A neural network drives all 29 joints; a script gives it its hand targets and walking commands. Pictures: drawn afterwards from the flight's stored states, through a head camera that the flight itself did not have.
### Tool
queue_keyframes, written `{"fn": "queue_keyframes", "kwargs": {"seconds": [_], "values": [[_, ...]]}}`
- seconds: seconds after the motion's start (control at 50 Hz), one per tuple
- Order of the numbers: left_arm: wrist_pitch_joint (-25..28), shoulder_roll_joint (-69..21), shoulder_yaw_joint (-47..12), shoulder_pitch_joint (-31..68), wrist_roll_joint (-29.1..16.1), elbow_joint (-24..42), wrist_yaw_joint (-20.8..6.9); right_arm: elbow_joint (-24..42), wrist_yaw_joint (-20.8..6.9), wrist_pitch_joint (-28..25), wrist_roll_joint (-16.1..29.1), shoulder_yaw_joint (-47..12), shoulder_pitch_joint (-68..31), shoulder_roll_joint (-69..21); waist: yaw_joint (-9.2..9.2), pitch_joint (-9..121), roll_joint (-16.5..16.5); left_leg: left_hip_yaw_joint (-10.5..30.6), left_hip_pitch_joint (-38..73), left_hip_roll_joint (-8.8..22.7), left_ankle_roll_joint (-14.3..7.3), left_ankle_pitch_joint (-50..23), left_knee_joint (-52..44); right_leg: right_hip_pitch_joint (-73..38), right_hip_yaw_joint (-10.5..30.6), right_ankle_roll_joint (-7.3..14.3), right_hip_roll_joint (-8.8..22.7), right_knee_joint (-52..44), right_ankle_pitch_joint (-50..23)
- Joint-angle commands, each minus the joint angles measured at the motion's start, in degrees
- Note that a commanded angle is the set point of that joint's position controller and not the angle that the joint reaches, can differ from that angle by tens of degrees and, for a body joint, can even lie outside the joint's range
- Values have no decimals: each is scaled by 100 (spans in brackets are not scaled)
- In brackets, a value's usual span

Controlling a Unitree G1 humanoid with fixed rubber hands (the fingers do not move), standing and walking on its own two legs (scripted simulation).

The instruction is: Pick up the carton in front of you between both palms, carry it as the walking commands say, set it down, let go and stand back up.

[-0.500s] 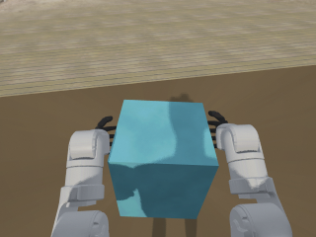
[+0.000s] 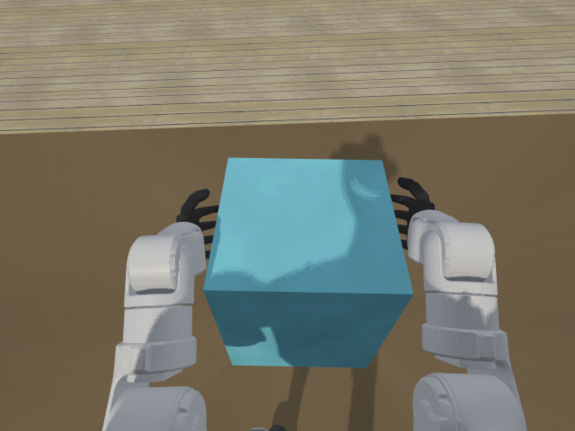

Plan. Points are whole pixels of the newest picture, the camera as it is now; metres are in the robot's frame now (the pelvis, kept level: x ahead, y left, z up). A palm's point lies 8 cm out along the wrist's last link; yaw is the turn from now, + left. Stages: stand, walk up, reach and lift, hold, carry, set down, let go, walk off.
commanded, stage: carry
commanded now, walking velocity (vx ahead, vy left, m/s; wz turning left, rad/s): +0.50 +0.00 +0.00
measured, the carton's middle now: (302, 269) +0.35 +0.03 +0.04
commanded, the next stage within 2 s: none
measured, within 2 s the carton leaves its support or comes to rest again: neither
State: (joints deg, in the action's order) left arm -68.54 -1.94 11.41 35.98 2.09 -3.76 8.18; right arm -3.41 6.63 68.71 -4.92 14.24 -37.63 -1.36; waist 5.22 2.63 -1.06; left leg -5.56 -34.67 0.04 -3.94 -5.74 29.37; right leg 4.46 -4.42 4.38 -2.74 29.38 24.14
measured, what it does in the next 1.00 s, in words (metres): goes down: left foot 0.04 m lower, then right foot 0.03 m lower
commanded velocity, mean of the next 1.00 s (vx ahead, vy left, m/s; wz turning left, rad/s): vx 0.50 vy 0.00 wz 0.00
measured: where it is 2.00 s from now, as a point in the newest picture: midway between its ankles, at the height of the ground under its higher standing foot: (298, 223)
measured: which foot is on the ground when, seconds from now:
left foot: up 0.00-0.04, down 0.06-0.60, up 0.62-1.00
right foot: down 0.00-0.04, up 0.06-0.56, down 0.58-1.00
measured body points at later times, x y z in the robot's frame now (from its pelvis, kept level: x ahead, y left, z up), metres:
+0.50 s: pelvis +0.30 +0.02 -0.03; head +0.34 +0.03 +0.42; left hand +0.67 +0.16 +0.07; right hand +0.66 -0.15 +0.08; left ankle +0.17 +0.06 -0.75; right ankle +0.46 -0.09 -0.73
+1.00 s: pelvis +0.60 +0.01 -0.06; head +0.64 +0.00 +0.39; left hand +0.96 +0.18 +0.05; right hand +0.99 -0.13 +0.05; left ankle +0.75 +0.15 -0.75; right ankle +0.50 -0.04 -0.79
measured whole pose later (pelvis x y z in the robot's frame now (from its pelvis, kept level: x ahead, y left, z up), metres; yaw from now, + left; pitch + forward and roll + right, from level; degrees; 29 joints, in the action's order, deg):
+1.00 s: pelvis +0.60 +0.01 -0.06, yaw +1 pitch +5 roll +1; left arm -68.2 -1.7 10.9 35.9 2.2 -2.3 7.8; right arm -0.9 6.9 68.3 -4.4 13.1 -36.3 -1.2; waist 3.7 1.0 -0.5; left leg -2.1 -40.2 2.6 -1.8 0.3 41.4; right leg 9.9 -4.8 6.6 -3.6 27.8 17.4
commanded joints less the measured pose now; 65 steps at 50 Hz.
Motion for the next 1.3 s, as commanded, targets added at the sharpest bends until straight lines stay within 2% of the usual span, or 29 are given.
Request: {"fn": "queue_keyframes", "kwargs": {"seconds": [0.0,0.02,0.04,0.06,0.08,0.1,0.12,0.16,0.22,0.32,0.46,0.5,0.54,0.56,0.58,0.6,0.62,0.66,0.7,0.84,1.0,1.06,1.08,1.1,1.12,1.14,1.16,1.2,1.28], "values": [[185,-6097,-3885,4171,-2587,358,-1651,-292,-1160,-98,1848,-3599,-3126,-5776,-354,2169,847,-330,1857,-294,-205,-562,-680,-793,350,141,933,1251,-5346],[222,-6101,-3888,4211,-2573,246,-1663,-385,-1201,-133,1819,-3519,-3059,-5722,-628,2413,539,-226,2952,-71,-140,-628,-746,-128,124,-3,761,2247,-4490],[259,-6111,-3860,4192,-2536,138,-1664,-509,-1256,-146,1817,-3426,-2982,-5637,-631,2708,-180,823,4309,973,-87,-1819,83,1273,123,-119,552,3328,-1666],[214,-6257,-3822,4189,-2543,-88,-1654,-741,-1285,-161,1765,-3309,-2997,-5533,-651,3159,-1275,2777,5821,2298,-836,-2859,646,2950,446,-275,-2,4498,1171],[224,-6221,-3757,4211,-2493,19,-1625,-848,-1325,-212,1827,-3350,-2895,-5620,-919,3509,-1518,3821,5940,2428,-1522,-222,-47,3753,670,-231,-65,5361,1124],[268,-6299,-3834,4513,-2516,217,-1590,-656,-1378,-271,2011,-3478,-3029,-5913,-904,3031,-1007,3706,5293,2029,-1313,1012,-466,4040,692,-108,180,5222,693],[319,-6410,-3837,4699,-2534,434,-1540,-259,-1423,-316,2252,-3639,-3464,-6168,-811,2727,-522,3280,4716,1760,-1074,1173,-606,3988,650,-101,301,4961,286],[390,-6468,-3797,4666,-2443,741,-1398,326,-1467,-369,2697,-3972,-4123,-6524,-669,2496,-145,2651,3737,1593,-912,729,-782,3539,629,-188,544,4315,-124],[463,-6405,-3826,4094,-2211,832,-1216,639,-1476,-403,2991,-4207,-4052,-6641,-626,2596,-285,2082,3631,1408,-775,-67,-746,3487,467,-319,613,3716,-395],[565,-6151,-3948,3597,-1921,931,-1120,643,-1537,-473,2980,-4384,-3562,-6463,-840,2566,-416,1443,4463,1167,-632,-2260,-373,4255,210,-344,565,2704,-1396],[355,-5506,-4018,3658,-1888,1139,-1128,580,-1498,-348,2828,-4341,-3233,-5829,-1161,2039,-428,831,4701,652,-469,-2548,-55,3490,-323,-74,74,144,-3196],[227,-5271,-3851,3596,-1817,942,-1167,343,-1488,-270,2781,-4257,-3165,-5709,-1069,1932,-520,733,4456,674,-384,-2415,245,2748,-294,112,43,-449,-3574],[135,-5063,-3616,3484,-1749,655,-1202,91,-1494,-196,2777,-4172,-3243,-5679,-667,2146,-505,451,3979,613,-161,-2701,1343,1312,-454,222,-22,-792,-3545],[99,-5009,-3494,3505,-1717,543,-1228,-41,-1492,-170,2771,-4126,-3320,-5664,-423,2356,-275,276,3194,477,-48,-1754,2328,165,-225,232,303,-799,-3770],[58,-4952,-3345,3458,-1705,383,-1262,-117,-1486,-144,2738,-4050,-3505,-5672,-404,2701,378,262,1831,245,-16,1147,3340,-1194,899,219,1386,143,-5340],[52,-4696,-3169,3609,-1623,153,-1264,-328,-1459,-51,2758,-3993,-3629,-5866,-223,3270,1774,573,-245,-485,375,4180,5096,-2960,3182,1469,2739,374,-5418],[48,-4969,-3177,3350,-1749,-20,-1301,-242,-1427,-39,2738,-3912,-3657,-5777,-153,3386,1475,806,-829,-302,200,4057,5553,-2758,3849,1721,2689,-147,-3209],[60,-5588,-3395,4083,-2096,322,-1408,-105,-1373,-67,2676,-3853,-4058,-6101,-215,2585,456,799,-879,-2,45,3258,4866,-1433,2965,1153,2013,-603,-2314],[93,-6079,-3658,4720,-2473,641,-1481,38,-1292,-99,2588,-3792,-4100,-6266,-367,2318,287,814,-419,212,112,2898,4137,-435,2380,959,1829,-809,-2454],[190,-6261,-3844,4633,-2757,1057,-1525,342,-1044,-215,2351,-3896,-3631,-6307,-193,2514,680,405,-1095,315,304,1756,2770,-1194,1410,607,1483,-452,-4947],[139,-5859,-3797,3872,-2480,626,-1560,236,-1091,-76,2169,-4003,-3289,-5896,156,2031,733,-234,-360,-215,92,-287,-26,-1647,623,397,863,66,-5322],[176,-5901,-3753,3771,-2409,201,-1609,-218,-1198,-80,2025,-3787,-3132,-5775,-218,2127,857,-326,1375,-312,-147,-614,-707,-999,410,186,875,1108,-5440],[201,-5925,-3756,3847,-2417,80,-1629,-362,-1233,-107,1989,-3688,-3076,-5736,-512,2331,674,-310,2457,-175,-137,-834,-929,-428,151,33,747,1984,-4941],[238,-5921,-3727,3941,-2395,-12,-1638,-489,-1280,-125,1948,-3553,-3005,-5649,-670,2568,117,473,3797,621,-105,-1755,-336,863,144,-58,558,3074,-2894],[217,-6090,-3709,3971,-2408,-205,-1642,-727,-1307,-133,1922,-3403,-3056,-5556,-577,2932,-921,2131,5257,2007,-462,-3907,677,2416,289,-242,115,3921,830],[196,-6114,-3605,4015,-2390,-244,-1621,-903,-1329,-187,1902,-3347,-3004,-5542,-919,3437,-1617,3723,5954,2575,-1608,-1497,194,3679,612,-358,-199,5361,1325],[242,-6176,-3665,4249,-2398,-92,-1591,-894,-1377,-245,2040,-3432,-2954,-5842,-923,3126,-1063,3767,5397,2163,-1479,229,-293,4049,689,-159,71,5274,880],[353,-6401,-3678,4640,-2432,327,-1488,-196,-1455,-338,2484,-3746,-3763,-6374,-740,2524,-214,2943,4228,1664,-1036,598,-593,3946,653,-143,386,4655,161],[459,-6422,-3735,4242,-2276,714,-1241,454,-1454,-417,2978,-4091,-4114,-6669,-626,2541,-285,2105,3432,1408,-855,113,-771,3469,485,-304,580,3732,-356]]}}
